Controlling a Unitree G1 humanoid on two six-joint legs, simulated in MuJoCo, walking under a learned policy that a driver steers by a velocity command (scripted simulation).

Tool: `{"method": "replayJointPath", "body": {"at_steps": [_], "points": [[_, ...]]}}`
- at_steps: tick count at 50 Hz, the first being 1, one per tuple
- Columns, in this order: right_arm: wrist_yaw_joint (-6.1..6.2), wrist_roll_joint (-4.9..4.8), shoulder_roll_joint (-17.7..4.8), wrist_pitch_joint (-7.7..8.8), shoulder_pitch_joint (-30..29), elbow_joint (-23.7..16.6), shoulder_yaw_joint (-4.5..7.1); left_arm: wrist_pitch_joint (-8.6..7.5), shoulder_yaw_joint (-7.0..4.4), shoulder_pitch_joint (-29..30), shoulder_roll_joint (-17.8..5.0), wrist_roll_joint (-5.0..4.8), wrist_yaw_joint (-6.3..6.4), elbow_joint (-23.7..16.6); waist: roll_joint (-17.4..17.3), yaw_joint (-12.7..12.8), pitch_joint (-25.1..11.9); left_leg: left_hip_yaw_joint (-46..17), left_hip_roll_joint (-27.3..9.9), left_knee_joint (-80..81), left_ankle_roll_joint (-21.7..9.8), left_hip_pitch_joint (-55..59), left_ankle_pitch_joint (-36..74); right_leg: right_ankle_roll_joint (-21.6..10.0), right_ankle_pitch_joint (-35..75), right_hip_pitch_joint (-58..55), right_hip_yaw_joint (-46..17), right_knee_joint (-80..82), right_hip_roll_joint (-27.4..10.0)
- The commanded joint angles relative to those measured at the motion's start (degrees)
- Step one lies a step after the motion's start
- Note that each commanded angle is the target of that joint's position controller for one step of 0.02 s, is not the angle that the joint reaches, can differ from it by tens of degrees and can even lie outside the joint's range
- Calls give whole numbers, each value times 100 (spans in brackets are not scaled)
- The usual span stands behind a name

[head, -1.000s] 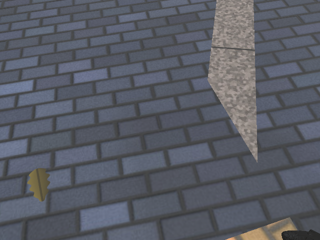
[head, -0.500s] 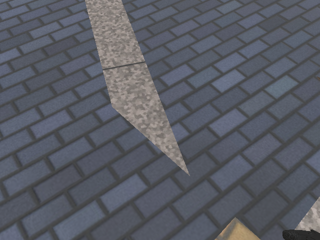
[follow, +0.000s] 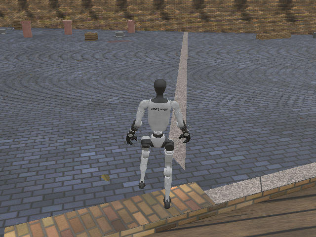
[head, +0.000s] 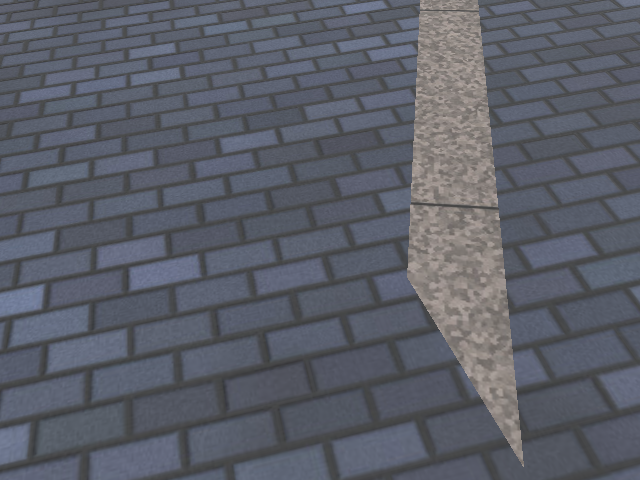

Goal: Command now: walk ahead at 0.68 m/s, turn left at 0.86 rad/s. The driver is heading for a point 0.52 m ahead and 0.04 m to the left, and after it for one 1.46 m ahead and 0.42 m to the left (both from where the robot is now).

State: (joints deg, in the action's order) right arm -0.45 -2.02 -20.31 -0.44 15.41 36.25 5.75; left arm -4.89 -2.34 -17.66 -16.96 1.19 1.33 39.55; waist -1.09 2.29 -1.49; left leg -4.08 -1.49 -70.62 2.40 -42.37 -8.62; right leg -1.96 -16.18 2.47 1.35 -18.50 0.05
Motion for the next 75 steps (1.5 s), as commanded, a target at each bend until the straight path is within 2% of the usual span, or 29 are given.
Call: {"method": "replayJointPath", "body": {"at_steps": [1,12,15,17,18,19,20,21,23,26,30,37,40,41,42,43,44,45,47,50,54,59,62,63,64,65,67,71,75], "points": [[-65,-62,-167,154,-712,-608,-44,-161,-136,-40,-709,78,-59,-301,794,213,853,-88,-353,-242,140,-1507,575,-450,-763,-179,-887,1096,-1354],[-501,-138,276,272,-1942,-905,-391,-1,-220,-740,-863,-21,-118,281,362,464,1642,834,-638,1845,-515,-1549,528,-348,1398,-1211,880,1307,-1745],[-492,-75,69,266,-1690,-947,-337,58,-295,-748,-1277,-91,-74,401,870,-50,972,1630,244,2382,-930,669,-166,-375,6960,-948,1314,277,-1745],[-354,-72,-621,202,234,-577,51,38,-277,-796,-1448,-177,-93,572,1039,-1291,-184,1282,658,3103,-1458,3716,-239,-472,8102,-146,1154,-1819,-1882],[-196,-74,-1046,111,1287,-236,264,-35,-186,-712,-1274,-168,-62,475,690,-1767,-617,242,191,3301,-1541,5857,-324,-335,5729,1504,957,-3549,-1548],[-108,63,-1547,208,1185,-168,251,-142,149,-1552,-137,-179,-141,190,-1177,-765,-1714,-3125,-1786,3941,-2293,7714,-2501,-61,-1125,3674,427,-6235,-340],[-109,183,-849,311,1572,-257,98,-318,21,-755,-797,-464,-102,225,-273,-1465,-2638,-4136,-2033,5024,-2057,7237,-3538,-266,-1026,3460,-1072,-6803,-151],[-147,276,-628,422,1408,-28,8,-336,-64,175,-903,-713,-64,-128,-167,-1447,-1293,-3306,-1943,5444,-1696,6294,-2881,-257,-629,4052,-1025,-6898,-274],[-149,277,-294,567,696,140,-72,-280,-10,194,-541,-522,-26,-129,204,-763,-54,-1890,-1616,5533,-1433,4476,-1729,-216,145,3954,-973,-6222,-798],[-185,325,352,695,207,237,-186,157,-78,-657,-262,-522,-151,315,-251,-160,329,-222,-1126,5764,-1036,3303,-388,-70,779,3442,-918,-6134,-1150],[-126,360,281,828,-32,384,-159,309,-64,-15,-76,-444,-167,140,-323,-50,1020,1247,-560,6298,-560,2520,1047,48,1697,3795,-698,-5290,-941],[313,349,-398,730,492,665,-92,5,-114,915,-216,-417,-514,-266,-202,-164,820,1979,-719,5745,103,4328,5709,-421,2661,3276,818,-2498,84],[462,244,-972,508,-155,448,83,272,-450,-834,-900,-485,-489,-20,-866,1001,-169,1840,-1096,3414,9,4444,8440,-722,1709,1133,960,-2734,463],[374,195,-966,542,-828,238,90,431,-664,-2492,-1323,-421,-378,422,-677,1804,-621,1605,-1007,1471,-113,3520,7882,-1064,1617,-611,307,-2550,210],[133,98,-82,688,-1368,125,-143,520,-545,-3127,-1048,-373,-293,833,1126,1957,-91,1706,295,-1819,-119,2077,1057,-1353,2322,-1292,-104,-1746,-50],[7,63,941,903,-771,-283,-437,362,-361,-2280,-713,-87,-364,657,2641,669,-24,476,979,-3569,-98,-232,-2619,-1995,1631,-1882,-1988,-1865,-136],[-80,-31,729,1103,-261,-584,-534,183,-255,-1587,-497,8,-374,258,2095,230,-839,-527,869,-3633,-362,-1057,-2496,-2653,-1057,-2134,-4420,-528,-1053],[-129,-53,203,1198,-712,-706,-449,98,-271,-1409,-331,-76,-379,29,608,268,-599,-608,622,-2703,-731,-861,-1879,-2341,-2257,-1580,-5044,481,-1187],[-97,138,189,1096,-676,-657,-419,-94,-307,-421,-533,-140,-390,-226,-820,-515,332,-668,172,-1183,-690,-116,-1105,-2085,-2151,478,-4800,739,-1022],[83,244,-94,867,-670,-557,-311,-117,-273,-18,-443,-204,-234,-349,-611,-639,644,-569,-150,223,-193,640,-854,-1900,-757,1778,-3478,748,-335],[130,290,480,799,-2067,-1067,-474,28,-312,-180,-490,-354,-3,-165,212,46,758,113,196,3121,257,2018,776,-1380,93,2893,-2206,543,417],[39,27,87,846,-2151,-977,-269,86,-325,-841,-405,-338,-13,243,803,505,394,265,23,4228,68,1762,1450,-1022,889,665,-2127,-111,-326],[54,-39,-482,849,89,-437,67,138,-339,-229,-628,-10,-121,97,1014,-831,-802,546,205,3820,-684,3657,412,-709,4877,180,-1541,-2511,-413],[64,43,-747,777,1637,-91,50,84,-182,60,-207,127,-126,-98,27,-1443,-1657,-688,-359,3576,-1009,5437,-674,-558,3539,1417,-1285,-4933,-150],[-116,152,-1095,813,1635,228,127,-49,-36,-1138,329,-293,-203,-111,-3173,-485,-1921,-4743,-1611,5472,-2226,6727,-2910,-100,-980,3697,-950,-6600,837],[-145,126,-398,782,1197,49,14,-154,-27,-895,-150,-401,-197,-77,-1900,-607,-1135,-5567,-1630,5904,-2114,6512,-4354,-304,-702,4587,-1176,-6670,236],[-173,219,-185,722,971,37,-32,-344,1,1000,-310,-163,-223,-491,356,-817,26,-3760,-1062,5728,-1789,4974,-2070,-384,-246,4369,-963,-5948,-20],[-166,54,139,707,947,310,-168,-407,10,1219,-165,13,-190,-654,-128,-329,223,-2618,-413,5844,-1870,4139,-335,-36,-52,3733,-879,-4072,-206],[33,-30,-122,626,1033,455,-106,-478,122,2297,23,-18,-266,-1029,-131,-539,721,-2269,-256,6104,-1773,2866,-61,278,1025,3012,-570,-2038,48]]}}
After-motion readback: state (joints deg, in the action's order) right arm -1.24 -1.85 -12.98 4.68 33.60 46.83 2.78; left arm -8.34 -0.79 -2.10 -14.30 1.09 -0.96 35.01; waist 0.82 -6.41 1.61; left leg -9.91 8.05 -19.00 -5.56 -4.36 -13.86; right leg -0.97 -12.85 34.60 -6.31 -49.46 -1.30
